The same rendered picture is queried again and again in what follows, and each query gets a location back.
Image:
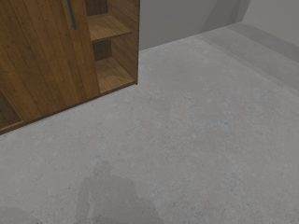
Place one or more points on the handle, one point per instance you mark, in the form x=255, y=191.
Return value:
x=73, y=24

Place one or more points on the wardrobe door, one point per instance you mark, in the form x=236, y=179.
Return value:
x=8, y=115
x=45, y=65

